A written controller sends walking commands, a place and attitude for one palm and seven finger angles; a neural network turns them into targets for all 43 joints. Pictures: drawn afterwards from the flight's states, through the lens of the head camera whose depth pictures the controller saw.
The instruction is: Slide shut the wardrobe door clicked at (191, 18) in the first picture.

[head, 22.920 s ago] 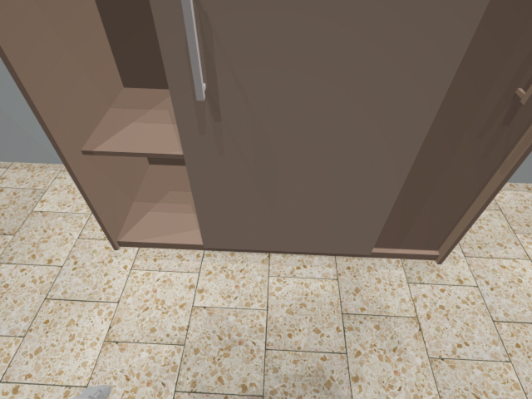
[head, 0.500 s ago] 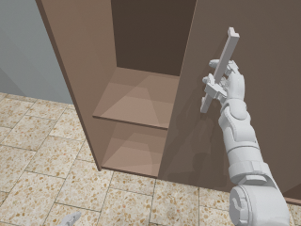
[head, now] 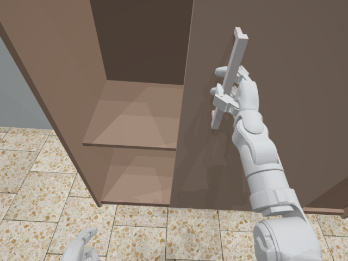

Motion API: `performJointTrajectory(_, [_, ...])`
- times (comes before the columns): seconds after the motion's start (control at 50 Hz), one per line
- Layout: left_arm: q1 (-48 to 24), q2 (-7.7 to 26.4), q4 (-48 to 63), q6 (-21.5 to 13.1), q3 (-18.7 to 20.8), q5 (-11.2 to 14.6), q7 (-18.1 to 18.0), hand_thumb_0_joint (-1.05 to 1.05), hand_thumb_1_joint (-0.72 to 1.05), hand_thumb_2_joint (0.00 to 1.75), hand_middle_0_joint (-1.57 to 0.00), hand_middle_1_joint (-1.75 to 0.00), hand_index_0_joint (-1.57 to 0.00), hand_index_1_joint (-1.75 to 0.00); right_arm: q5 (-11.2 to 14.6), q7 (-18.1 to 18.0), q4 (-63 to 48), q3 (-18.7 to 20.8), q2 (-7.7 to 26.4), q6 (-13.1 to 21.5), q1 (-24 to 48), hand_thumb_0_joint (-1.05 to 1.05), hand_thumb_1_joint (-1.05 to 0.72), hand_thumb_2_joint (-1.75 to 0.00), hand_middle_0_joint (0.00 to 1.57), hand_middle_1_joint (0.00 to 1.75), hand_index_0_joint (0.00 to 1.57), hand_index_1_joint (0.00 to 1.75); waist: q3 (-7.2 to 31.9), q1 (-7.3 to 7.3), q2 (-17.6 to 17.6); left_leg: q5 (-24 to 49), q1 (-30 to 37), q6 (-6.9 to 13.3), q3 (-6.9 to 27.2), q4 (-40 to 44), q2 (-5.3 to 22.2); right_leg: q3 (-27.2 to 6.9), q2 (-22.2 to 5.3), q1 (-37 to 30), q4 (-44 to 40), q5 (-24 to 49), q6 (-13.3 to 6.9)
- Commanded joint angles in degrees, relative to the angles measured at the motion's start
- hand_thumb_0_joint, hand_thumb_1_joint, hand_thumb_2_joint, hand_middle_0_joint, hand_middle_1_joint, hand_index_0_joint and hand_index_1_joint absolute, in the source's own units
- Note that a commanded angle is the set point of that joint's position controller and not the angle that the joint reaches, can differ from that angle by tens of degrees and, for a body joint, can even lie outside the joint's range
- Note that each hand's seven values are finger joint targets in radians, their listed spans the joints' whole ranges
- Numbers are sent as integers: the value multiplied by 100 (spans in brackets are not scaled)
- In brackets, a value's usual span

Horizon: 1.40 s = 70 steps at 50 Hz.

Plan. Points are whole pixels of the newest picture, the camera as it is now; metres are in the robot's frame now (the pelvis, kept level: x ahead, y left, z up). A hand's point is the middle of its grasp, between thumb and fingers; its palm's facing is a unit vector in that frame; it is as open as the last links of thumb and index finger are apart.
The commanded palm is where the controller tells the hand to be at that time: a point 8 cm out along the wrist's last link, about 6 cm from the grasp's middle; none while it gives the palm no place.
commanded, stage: tug the door sideways, standing still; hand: right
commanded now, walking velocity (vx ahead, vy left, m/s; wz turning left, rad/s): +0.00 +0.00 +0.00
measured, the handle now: (224, 85) +0.49 -0.08 +0.17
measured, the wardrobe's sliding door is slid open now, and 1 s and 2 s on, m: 0.39 0.39 0.32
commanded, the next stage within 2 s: step sideways, sliding the door along in 0.64 s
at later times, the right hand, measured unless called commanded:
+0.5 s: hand (215, 99) +0.43 -0.05 +0.17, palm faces +0.02 +1.00 -0.07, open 5.8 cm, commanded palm +0.40 -0.05 +0.17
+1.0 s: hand (218, 99) +0.43 -0.06 +0.17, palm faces -0.06 +0.98 -0.17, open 6.0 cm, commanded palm +0.42 -0.08 +0.17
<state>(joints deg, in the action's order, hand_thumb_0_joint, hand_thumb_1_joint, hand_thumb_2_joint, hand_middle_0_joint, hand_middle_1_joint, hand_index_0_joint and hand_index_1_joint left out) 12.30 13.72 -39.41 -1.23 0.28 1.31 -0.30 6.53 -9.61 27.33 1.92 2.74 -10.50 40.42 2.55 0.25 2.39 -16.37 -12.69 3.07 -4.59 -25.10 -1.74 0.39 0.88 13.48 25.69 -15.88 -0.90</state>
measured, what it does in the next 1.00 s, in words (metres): stands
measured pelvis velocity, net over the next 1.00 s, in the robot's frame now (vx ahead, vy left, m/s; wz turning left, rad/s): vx -0.03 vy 0.00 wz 0.04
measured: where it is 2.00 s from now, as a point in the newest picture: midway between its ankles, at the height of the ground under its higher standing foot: outside the picture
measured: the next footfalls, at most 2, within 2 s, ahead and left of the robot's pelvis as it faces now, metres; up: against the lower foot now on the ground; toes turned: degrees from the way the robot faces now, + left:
left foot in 1.48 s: +0.13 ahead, +0.33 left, +0.00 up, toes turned -2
right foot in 1.84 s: +0.08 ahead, -0.01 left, +0.00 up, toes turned -12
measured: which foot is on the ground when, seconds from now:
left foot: down 0.00-1.00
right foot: down 0.00-1.00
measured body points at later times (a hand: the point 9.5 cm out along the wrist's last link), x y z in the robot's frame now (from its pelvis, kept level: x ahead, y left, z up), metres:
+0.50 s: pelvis -0.03 -0.02 +0.00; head +0.00 +0.00 +0.44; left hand +0.04 +0.22 -0.14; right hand +0.42 -0.11 +0.18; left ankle -0.04 +0.08 -0.74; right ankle -0.03 -0.11 -0.74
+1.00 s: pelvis -0.03 +0.00 -0.01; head +0.01 +0.02 +0.43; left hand +0.07 +0.24 -0.14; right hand +0.43 -0.11 +0.18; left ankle -0.04 +0.08 -0.74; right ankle -0.03 -0.11 -0.74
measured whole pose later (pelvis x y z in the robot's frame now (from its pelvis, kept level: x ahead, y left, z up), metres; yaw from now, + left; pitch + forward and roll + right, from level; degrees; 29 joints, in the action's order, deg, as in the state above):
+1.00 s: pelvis -0.03 +0.00 -0.01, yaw +2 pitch +1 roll -1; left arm 13.7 12.0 -40.8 -4.9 0.5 2.1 -3.8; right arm 5.1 -4.5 43.5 0.1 11.8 6.7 50.7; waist -4.7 1.0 1.5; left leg -21.7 -19.1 1.8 -1.5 -37.9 -1.5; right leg 3.1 1.1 17.1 34.1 -18.4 -1.5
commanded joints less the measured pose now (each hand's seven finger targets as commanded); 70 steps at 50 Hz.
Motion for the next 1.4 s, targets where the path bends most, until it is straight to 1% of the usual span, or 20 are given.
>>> performJointTrajectory(0.0, [171, 525, 568, -257, 162, -32, 25, 0, 90, 90, -20, -30, -20, -30, -38, 247, -1128, -791, -348, 653, 3300, 0, -90, -90, 45, 140, 45, 140, 2172, 512, -517, 3825, 389, -203, 362, -175, 147, -96, -24, -1380, 371, 3278, -143])
performJointTrajectory(0.24, [374, 546, 260, -627, 169, -19, 213, 0, 90, 90, -20, -30, -20, -30, 39, 199, -28, -1441, -1100, 1422, 4426, 0, -90, -90, 45, 140, 45, 140, 2036, 700, -431, 2377, -557, -116, 247, -205, 20, -446, -134, -1555, 379, 2678, -20])
performJointTrajectory(0.7, [747, 670, -83, -1229, 196, -56, 351, 0, 90, 90, -20, -30, -20, -30, 76, 79, 827, -1289, -1097, 2085, 5143, 0, -90, -90, 45, 140, 45, 140, 2049, 808, -294, 1589, -1018, -124, 239, -249, -24, -516, -104, -1290, 338, 1859, 56])
performJointTrajectory(0.72, [731, 685, -102, -1241, 188, -45, 337, 0, 90, 90, -20, -30, -20, -30, 68, 58, 661, -1199, -923, 2106, 5517, 0, -90, -90, 45, 140, 45, 140, 2099, 844, -191, 1549, -1026, -135, 260, -218, -9, -504, -103, -1327, 333, 1775, 57])
performJointTrajectory(0.74, [601, 889, 146, -980, 317, 17, 40, 0, 90, 90, -20, -30, -20, -30, -405, 130, -74, 658, 2462, 2366, 5675, 0, -90, -90, 45, 140, 45, 140, 2133, 214, -560, 1006, -408, -322, 706, -88, 428, -371, -464, -843, 299, 1268, -245])
performJointTrajectory(0.76, [420, 806, 194, -867, 238, 34, -110, 0, 90, 90, -20, -30, -20, -30, -444, 226, 137, 560, 2419, 2435, 5568, 0, -90, -90, 45, 140, 45, 140, 1934, 305, -634, 999, -144, -259, 696, -56, 477, -282, -457, -599, 153, 910, -268])
performJointTrajectory(0.8, [100, 662, 357, -784, 218, 54, -233, 0, 90, 90, -20, -30, -20, -30, -354, 529, 82, -87, 1401, 2409, 5128, 0, -90, -90, 45, 140, 45, 140, 1839, 340, -460, 772, -218, -275, 543, -281, 410, -433, -672, -795, 146, 949, -328])
performJointTrajectory(0.92, [-103, 569, 511, -552, 184, 29, -416, 0, 90, 90, -20, -30, -20, -30, -250, 700, -102, -397, 1002, 2270, 4568, 0, -90, -90, 45, 140, 45, 140, 1355, 325, 448, -856, -1535, -154, 498, -1419, 106, -2035, -1759, -1899, -91, 1139, -907])
performJointTrajectory(0.98, [-97, 575, 497, -438, 172, 36, -371, 0, 90, 90, -20, -30, -20, -30, -262, 667, -180, -474, 920, 2200, 4428, 0, -90, -90, 45, 140, 45, 140, 1296, 340, 258, -704, -1347, -78, 579, -1113, 115, -1863, -1820, -2142, 395, 2396, -900])
performJointTrajectory(1.04, [-196, 515, 597, -321, 178, 65, -340, 0, 90, 90, -20, -30, -20, -30, -309, 722, -523, -687, 684, 2140, 4336, 0, -90, -90, 45, 140, 45, 140, 1464, 243, -262, 730, 208, -5, 656, 199, 265, -758, -1249, -1287, 1211, 2643, -485])
performJointTrajectory(1.06, [-144, 489, 624, -309, 233, 165, -319, 0, 90, 90, -20, -30, -20, -30, -249, 715, -517, -806, 684, 2088, 4308, 0, -90, -90, 45, 140, 45, 140, 1474, 159, -1374, 1863, 1128, 134, 1190, 531, 701, -276, -826, -351, 2022, 2470, -257])
performJointTrajectory(1.08, [-299, 429, 636, -254, 244, 153, -313, 0, 90, 90, -20, -30, -20, -30, -327, 732, -604, -678, 661, 2025, 4285, 0, -90, -90, 45, 140, 45, 140, 1343, 170, -2166, 3726, 1892, 408, 1840, 519, 1195, 180, -341, 568, 2857, 829, -67])
performJointTrajectory(1.1, [-611, 352, 707, -302, 241, 172, -310, 0, 90, 90, -20, -30, -20, -30, -346, 783, -807, -893, 394, 2085, 4399, 0, -90, -90, 45, 140, 45, 140, 1086, 64, -1981, 5132, 2140, 515, 2098, 340, 1517, 72, -122, 1251, 3331, -850, -69])
performJointTrajectory(1.16, [-757, 150, 640, -374, 134, 123, -260, 0, 90, 90, -20, -30, -20, -30, -419, 832, -1428, -1687, -301, 2317, 4590, 0, -90, -90, 45, 140, 45, 140, 1158, 200, -414, 5246, 2165, 447, 1323, -502, 1437, -65, -342, 751, 1479, -413, -131])
performJointTrajectory(1.2, [-541, 303, 624, -285, 242, 101, -191, 0, 90, 90, -20, -30, -20, -30, -363, 785, -1716, -1764, -312, 2376, 4330, 0, -90, -90, 45, 140, 45, 140, 1823, 435, -98, 4319, 462, -112, 482, -2009, 911, -178, -736, -1847, 76, 2292, -364])
performJointTrajectory(1.22, [-511, 553, 701, -234, 389, 112, -83, 0, 90, 90, -20, -30, -20, -30, -237, 838, -1898, -1923, -487, 2366, 4350, 0, -90, -90, 45, 140, 45, 140, 2116, 457, 844, 1533, -1624, -485, 507, -3535, 320, -1818, -2015, -3533, 326, 4782, -1131])
performJointTrajectory(1.24, [-726, 525, 785, -104, 346, 145, 119, 0, 90, 90, -20, -30, -20, -30, -128, 915, -2007, -2004, -613, 2291, 4539, 0, -90, -90, 45, 140, 45, 140, 2072, 413, 936, -1185, -2429, -297, 1250, -4733, 294, -2647, -2775, -3874, 386, 5021, -1506])
performJointTrajectory(1.26, [-691, 535, 910, 0, 399, 187, 184, 0, 90, 90, -20, -30, -20, -30, -190, 918, -1710, -1855, -511, 2194, 4285, 0, -90, -90, 45, 140, 45, 140, 1649, 364, 143, -1506, -2975, -99, 1535, -5062, 357, -2872, -2915, -3663, 480, 4900, -1606])
performJointTrajectory(1.3, [-809, 447, 876, 91, 398, 132, 168, 0, 90, 90, -20, -30, -20, -30, -276, 935, -2234, -1641, -182, 2172, 4270, 0, -90, -90, 45, 140, 45, 140, 1196, 438, -225, -1747, -3082, -47, 1680, -4111, 767, -2372, -2857, -3075, 764, 4037, -1409])
performJointTrajectory(1.38, [-1097, 453, 1095, -34, 413, 233, 180, 0, 90, 90, -20, -30, -20, -30, -398, 949, -2734, -1917, -353, 2234, 4350, 0, -90, -90, 45, 140, 45, 140, 1576, 338, 909, -74, -264, -207, 222, -2068, 284, -514, -1892, -1393, 998, 3386, -638])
